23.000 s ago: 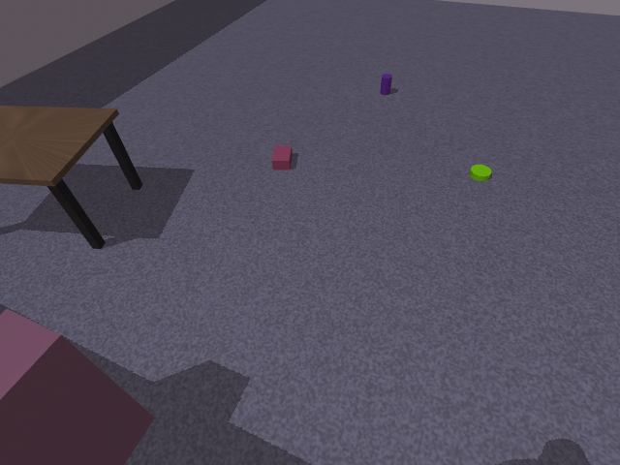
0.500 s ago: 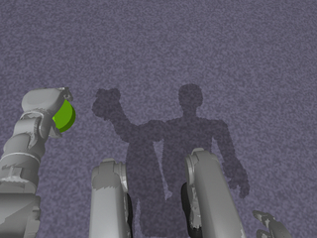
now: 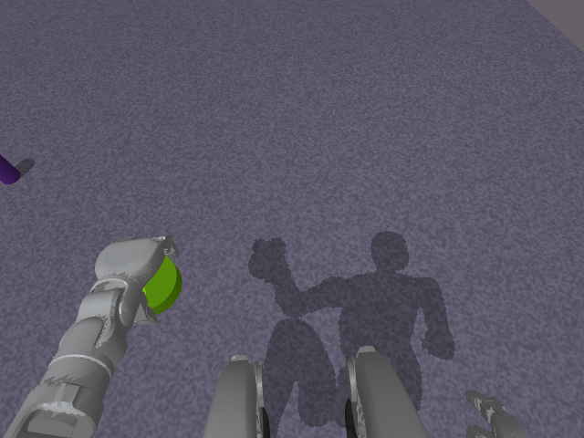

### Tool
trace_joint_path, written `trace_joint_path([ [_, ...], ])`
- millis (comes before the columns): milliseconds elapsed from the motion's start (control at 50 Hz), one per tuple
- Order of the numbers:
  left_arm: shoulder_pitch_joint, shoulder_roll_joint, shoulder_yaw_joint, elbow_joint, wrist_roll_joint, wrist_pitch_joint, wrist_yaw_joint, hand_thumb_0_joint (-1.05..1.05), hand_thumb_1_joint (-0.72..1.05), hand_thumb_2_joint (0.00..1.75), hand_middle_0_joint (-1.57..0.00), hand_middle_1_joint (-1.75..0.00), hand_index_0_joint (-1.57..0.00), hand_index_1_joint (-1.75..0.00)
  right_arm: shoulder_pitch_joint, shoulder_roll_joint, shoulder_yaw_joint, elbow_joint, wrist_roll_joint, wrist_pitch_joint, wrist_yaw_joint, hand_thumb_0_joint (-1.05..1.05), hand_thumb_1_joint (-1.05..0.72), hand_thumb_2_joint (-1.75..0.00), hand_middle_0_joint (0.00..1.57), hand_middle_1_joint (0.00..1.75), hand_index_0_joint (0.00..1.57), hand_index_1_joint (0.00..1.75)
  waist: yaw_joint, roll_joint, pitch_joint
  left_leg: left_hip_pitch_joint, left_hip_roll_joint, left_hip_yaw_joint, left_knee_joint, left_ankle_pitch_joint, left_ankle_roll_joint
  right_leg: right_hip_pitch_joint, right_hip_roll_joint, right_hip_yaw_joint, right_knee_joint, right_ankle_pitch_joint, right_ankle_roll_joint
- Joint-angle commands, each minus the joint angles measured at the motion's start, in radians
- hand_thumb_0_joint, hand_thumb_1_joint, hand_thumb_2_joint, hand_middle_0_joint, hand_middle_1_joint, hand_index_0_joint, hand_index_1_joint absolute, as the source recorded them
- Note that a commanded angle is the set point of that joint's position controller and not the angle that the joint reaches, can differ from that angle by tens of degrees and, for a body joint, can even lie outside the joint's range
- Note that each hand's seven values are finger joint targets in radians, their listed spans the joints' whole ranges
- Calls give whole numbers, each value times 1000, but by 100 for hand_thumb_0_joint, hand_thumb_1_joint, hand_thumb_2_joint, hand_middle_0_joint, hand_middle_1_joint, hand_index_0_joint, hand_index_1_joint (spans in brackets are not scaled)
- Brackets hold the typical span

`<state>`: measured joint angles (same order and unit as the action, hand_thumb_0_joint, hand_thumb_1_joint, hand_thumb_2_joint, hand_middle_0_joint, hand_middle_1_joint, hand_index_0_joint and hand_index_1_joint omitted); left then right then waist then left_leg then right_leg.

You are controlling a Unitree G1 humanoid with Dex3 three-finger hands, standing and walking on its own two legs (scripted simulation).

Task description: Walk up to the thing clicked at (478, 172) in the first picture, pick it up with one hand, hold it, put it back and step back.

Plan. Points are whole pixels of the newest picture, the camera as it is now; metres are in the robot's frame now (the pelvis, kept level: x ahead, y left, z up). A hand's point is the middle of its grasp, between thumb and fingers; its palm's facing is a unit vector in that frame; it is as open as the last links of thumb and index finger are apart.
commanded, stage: lift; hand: left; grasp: from above
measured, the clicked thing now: (148, 283) +0.38 +0.24 -0.10
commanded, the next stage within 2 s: hold in 0.62 s
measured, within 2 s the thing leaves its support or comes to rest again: neither
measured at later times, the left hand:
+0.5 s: hand (128, 254) +0.37 +0.22 +0.04, palm faces -0.44 -0.07 -0.89, open 11.5 cm
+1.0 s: hand (109, 228) +0.38 +0.22 +0.09, palm faces -0.45 -0.05 -0.89, open 11.5 cm
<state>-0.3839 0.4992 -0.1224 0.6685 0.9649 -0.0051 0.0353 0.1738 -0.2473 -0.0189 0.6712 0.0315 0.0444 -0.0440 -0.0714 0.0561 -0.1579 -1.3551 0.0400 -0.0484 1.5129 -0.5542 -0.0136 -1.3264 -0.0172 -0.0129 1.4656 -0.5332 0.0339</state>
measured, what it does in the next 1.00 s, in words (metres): rises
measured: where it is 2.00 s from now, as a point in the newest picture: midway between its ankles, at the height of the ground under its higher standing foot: outside the picture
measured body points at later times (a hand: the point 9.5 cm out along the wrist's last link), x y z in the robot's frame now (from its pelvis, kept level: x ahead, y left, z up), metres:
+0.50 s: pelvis +0.04 +0.00 +0.11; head +0.10 -0.01 +0.56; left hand +0.39 +0.22 +0.09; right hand +0.13 -0.27 -0.01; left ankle +0.08 +0.13 -0.57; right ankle +0.08 -0.14 -0.57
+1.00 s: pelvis +0.06 +0.00 +0.15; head +0.09 -0.02 +0.60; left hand +0.40 +0.22 +0.14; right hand +0.17 -0.27 +0.03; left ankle +0.08 +0.13 -0.57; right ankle +0.08 -0.14 -0.57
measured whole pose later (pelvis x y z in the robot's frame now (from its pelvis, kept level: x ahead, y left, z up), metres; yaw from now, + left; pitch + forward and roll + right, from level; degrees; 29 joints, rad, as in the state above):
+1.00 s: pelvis +0.06 +0.00 +0.15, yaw -1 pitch +7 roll +0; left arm -0.31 0.39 -0.21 0.79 1.00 0.02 0.07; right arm 0.23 -0.25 -0.05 0.73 0.05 0.03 -0.05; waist -0.02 0.04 -0.07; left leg -0.49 0.04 0.02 0.71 -0.34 -0.02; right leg -0.49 -0.02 0.02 0.70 -0.32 0.03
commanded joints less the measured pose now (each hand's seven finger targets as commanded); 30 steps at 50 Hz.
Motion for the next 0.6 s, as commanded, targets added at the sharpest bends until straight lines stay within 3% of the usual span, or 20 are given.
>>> trace_joint_path([
  [0,-271,192,81,-146,3,-3,59,0,49,79,-79,-93,-84,-87,40,-146,-56,-72,1,-55,-18,0,-90,-90,20,30,20,30,-12,23,-364,393,-31,-8,-358,-24,28,311,40,-2,-320,2,-49],
  [20,-262,166,59,-137,11,-2,64,0,48,79,-79,-92,-84,-87,40,-143,-56,-71,3,-59,-20,0,-90,-90,20,30,20,30,-19,25,-357,423,-31,-1,-372,4,25,329,41,1,-342,22,-51],
  [40,-279,185,76,-137,10,-3,70,0,46,78,-76,-93,-82,-87,47,-147,-60,-62,2,-64,-22,0,-90,-90,20,30,20,30,-15,39,-361,448,-29,0,-390,19,24,350,41,3,-360,37,-49],
  [80,-251,162,65,-114,17,0,86,0,45,79,-76,-93,-81,-88,54,-142,-61,-52,3,-69,-24,0,-91,-90,20,30,20,30,-6,35,-356,498,-29,9,-421,77,20,401,42,6,-399,80,-50],
  [100,-254,127,33,-117,23,3,90,0,47,79,-77,-92,-82,-87,61,-138,-61,-52,5,-71,-24,0,-90,-90,20,30,20,30,-14,32,-356,528,-31,11,-441,103,18,425,44,6,-420,104,-51],
  [160,-233,136,50,-88,24,18,116,0,46,80,-77,-93,-82,-88,76,-136,-61,-42,5,-72,-25,0,-90,-90,20,30,20,30,2,10,-323,558,-41,24,-489,152,20,513,48,13,-487,142,-47],
  [220,-284,106,17,-54,28,32,131,0,53,81,-82,-93,-87,-88,89,-135,-64,-30,5,-75,-25,0,-90,-90,20,30,20,30,-13,0,-301,623,-41,32,-535,200,18,556,51,14,-531,190,-46],
  [280,-271,131,37,-30,32,38,140,0,51,83,-82,-91,-86,-87,89,-135,-69,-24,3,-75,-25,0,-90,-90,20,30,20,30,9,5,-296,671,-43,38,-581,235,18,618,49,19,-578,220,-43],
  [340,-261,95,10,-6,25,43,141,0,53,81,-84,-89,-88,-85,80,-133,-69,-31,4,-75,-21,0,-90,-90,20,30,20,30,8,3,-264,731,-43,41,-633,261,15,656,48,15,-620,243,-43],
  [420,-235,101,17,-1,17,47,138,0,51,83,-82,-90,-86,-86,69,-133,-69,-40,4,-72,-17,0,-90,-90,20,30,20,30,20,-22,-229,773,-46,45,-697,257,16,715,46,17,-683,237,-41],
  [500,-202,81,7,7,16,50,126,0,51,84,-83,-91,-87,-87,77,-133,-73,-39,7,-69,-15,0,-90,-90,20,30,20,30,25,-45,-226,821,-49,51,-730,327,17,785,43,20,-720,310,-35],
  [540,-253,99,16,-47,13,44,125,0,53,86,-84,-93,-88,-89,78,-136,-75,-42,8,-68,-16,0,-90,-90,20,30,20,30,23,-29,-261,868,-48,50,-749,354,16,817,43,23,-741,337,-34],
  [580,-243,72,-1,-32,17,44,129,0,52,88,-84,-95,-87,-91,74,-131,-73,-40,9,-67,-16,0,-90,-90,20,30,20,30,19,-34,-233,882,-49,56,-767,361,18,820,41,24,-761,347,-33],
])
